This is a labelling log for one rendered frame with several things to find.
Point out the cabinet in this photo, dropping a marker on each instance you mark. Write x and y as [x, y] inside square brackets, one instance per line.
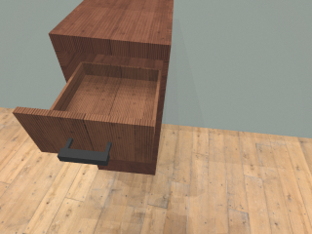
[121, 32]

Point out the drawer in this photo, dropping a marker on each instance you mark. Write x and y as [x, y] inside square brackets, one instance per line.
[100, 103]

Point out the handle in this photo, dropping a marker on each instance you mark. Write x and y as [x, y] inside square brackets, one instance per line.
[67, 154]

